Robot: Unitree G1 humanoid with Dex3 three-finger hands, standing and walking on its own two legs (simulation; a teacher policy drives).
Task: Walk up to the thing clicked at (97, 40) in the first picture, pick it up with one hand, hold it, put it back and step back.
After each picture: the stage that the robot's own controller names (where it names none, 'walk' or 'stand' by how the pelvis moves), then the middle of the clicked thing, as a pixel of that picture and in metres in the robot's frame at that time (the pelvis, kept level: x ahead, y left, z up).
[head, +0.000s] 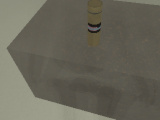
stand; (94, 25) +0.71 -0.02 -0.02
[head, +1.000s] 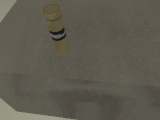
walk; (57, 31) +0.61 +0.18 +0.00
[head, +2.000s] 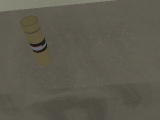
stand; (38, 43) +0.56 +0.24 +0.00
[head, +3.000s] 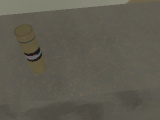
stand; (32, 52) +0.52 +0.25 -0.02
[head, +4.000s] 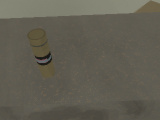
stand; (43, 56) +0.51 +0.21 -0.02
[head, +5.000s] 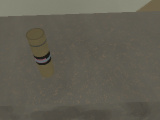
stand; (42, 55) +0.51 +0.21 -0.02
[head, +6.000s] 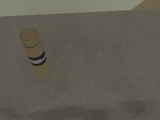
stand; (37, 56) +0.50 +0.23 -0.03
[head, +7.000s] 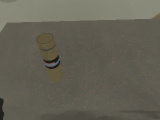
rise first; (51, 59) +0.50 +0.21 -0.02
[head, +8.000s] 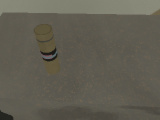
go down; (48, 51) +0.52 +0.19 -0.01
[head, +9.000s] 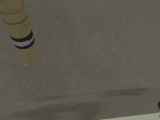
go down; (22, 36) +0.50 +0.19 +0.05
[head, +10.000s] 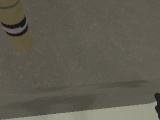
close in; (14, 22) +0.51 +0.19 +0.06
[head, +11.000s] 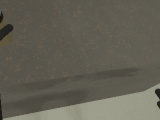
close; out of the picture +0.53 +0.22 +0.09
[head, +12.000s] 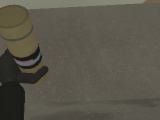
lift; (27, 53) +0.35 +0.17 +0.18
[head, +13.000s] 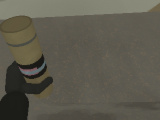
hold; (32, 63) +0.32 +0.17 +0.17
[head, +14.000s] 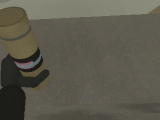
hold; (27, 56) +0.32 +0.18 +0.20
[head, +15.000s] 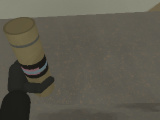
hold; (34, 63) +0.33 +0.17 +0.16
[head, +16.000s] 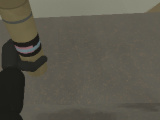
crouch; (27, 42) +0.38 +0.18 +0.20
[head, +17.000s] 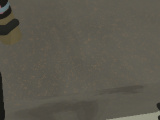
lower; out of the picture +0.51 +0.22 +0.19
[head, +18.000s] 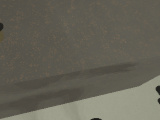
lower; out of the picture +0.53 +0.22 +0.10
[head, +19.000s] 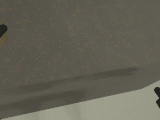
lower; out of the picture +0.53 +0.22 +0.09
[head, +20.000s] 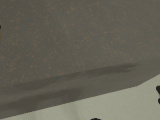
lower; out of the picture +0.53 +0.23 +0.09
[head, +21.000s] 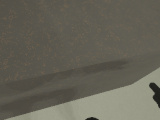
lower; out of the picture +0.54 +0.23 +0.10
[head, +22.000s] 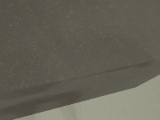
withdraw; out of the picture +0.51 +0.23 +0.09
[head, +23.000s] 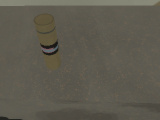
sink last; (49, 45) +0.51 +0.19 +0.03
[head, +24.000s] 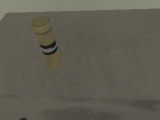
stand; (48, 45) +0.54 +0.22 +0.03
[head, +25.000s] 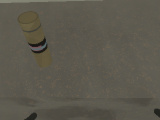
stand; (37, 42) +0.51 +0.22 +0.03
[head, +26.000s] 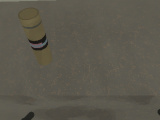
stand; (38, 40) +0.52 +0.22 +0.05
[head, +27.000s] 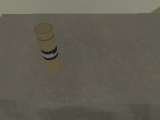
stand; (49, 50) +0.52 +0.22 -0.01
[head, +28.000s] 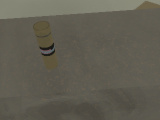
stand; (47, 47) +0.58 +0.21 -0.01
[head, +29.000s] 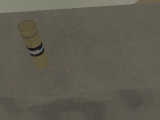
stand; (35, 47) +0.55 +0.25 -0.02
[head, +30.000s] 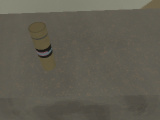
walk; (43, 48) +0.54 +0.23 -0.02
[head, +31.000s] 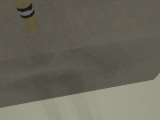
walk; (25, 9) +0.69 +0.31 +0.00
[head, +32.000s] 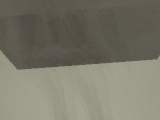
walk; out of the picture +1.03 +0.26 +0.00
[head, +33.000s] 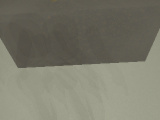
stand; out of the picture +1.21 +0.24 +0.00
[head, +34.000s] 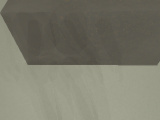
stand; out of the picture +1.17 +0.15 -0.02
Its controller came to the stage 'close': yes
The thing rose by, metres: 0.21
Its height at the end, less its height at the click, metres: +0.00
